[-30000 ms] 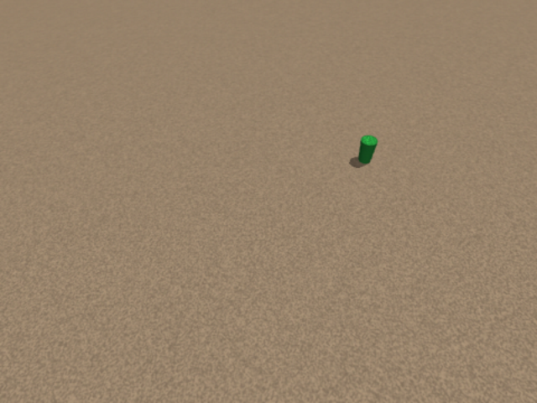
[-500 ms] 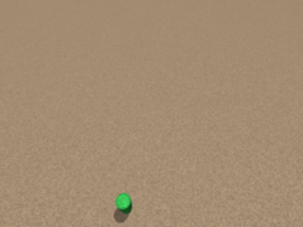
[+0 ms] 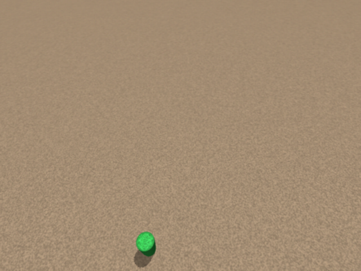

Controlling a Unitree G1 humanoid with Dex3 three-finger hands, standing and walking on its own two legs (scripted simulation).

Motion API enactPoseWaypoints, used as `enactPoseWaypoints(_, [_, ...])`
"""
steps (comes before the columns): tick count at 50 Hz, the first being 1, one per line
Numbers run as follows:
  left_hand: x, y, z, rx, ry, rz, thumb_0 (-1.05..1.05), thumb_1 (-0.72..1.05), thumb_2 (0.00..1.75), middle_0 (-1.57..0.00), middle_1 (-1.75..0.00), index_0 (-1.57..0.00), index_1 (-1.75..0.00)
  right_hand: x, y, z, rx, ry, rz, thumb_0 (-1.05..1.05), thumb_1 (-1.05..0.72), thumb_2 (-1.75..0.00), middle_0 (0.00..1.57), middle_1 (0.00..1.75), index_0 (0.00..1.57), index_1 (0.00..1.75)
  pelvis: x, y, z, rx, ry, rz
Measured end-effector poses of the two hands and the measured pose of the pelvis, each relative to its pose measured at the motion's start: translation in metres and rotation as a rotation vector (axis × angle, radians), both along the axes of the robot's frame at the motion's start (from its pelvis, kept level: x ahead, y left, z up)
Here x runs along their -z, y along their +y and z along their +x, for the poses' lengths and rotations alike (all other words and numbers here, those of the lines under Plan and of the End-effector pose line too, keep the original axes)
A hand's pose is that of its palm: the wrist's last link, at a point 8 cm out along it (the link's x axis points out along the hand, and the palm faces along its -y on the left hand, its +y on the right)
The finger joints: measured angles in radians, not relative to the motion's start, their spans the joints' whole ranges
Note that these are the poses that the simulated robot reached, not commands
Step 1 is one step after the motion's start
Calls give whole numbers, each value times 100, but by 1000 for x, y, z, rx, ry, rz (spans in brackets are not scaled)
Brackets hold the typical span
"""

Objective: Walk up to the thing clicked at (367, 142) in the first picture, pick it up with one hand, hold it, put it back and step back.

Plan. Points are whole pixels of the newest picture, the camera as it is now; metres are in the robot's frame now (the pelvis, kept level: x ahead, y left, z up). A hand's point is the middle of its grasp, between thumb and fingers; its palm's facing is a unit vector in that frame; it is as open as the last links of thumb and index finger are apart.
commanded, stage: stand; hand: left
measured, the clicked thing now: (147, 245) +0.38 +0.23 -0.71
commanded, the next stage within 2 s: step back in 0.14 s
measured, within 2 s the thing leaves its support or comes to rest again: neither
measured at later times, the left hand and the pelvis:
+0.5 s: hand out of the picture +0.10 +0.31 -0.19, palm faces +0.00 -0.92 -0.38, open 7.4 cm; pelvis -0.06 +0.04 -0.03, yaw +1 degrees
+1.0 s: hand out of the picture -0.05 +0.29 -0.16, palm faces -0.06 -0.92 -0.40, open 7.4 cm; pelvis -0.16 +0.03 -0.02, yaw -3 degrees
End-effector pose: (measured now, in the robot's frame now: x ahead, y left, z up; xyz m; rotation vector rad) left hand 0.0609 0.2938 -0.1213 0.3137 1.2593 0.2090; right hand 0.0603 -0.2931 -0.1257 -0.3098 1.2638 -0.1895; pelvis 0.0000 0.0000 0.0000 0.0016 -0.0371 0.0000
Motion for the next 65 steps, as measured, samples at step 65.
enactPoseWaypoints(65, [12,67,-175,50,-157,26,1,90,90,-20,-30,-20,-30,-10,39,-223,-43,-64,-96,1,-90,-90,20,30,20,30,21,54,-239,12,-8,-13])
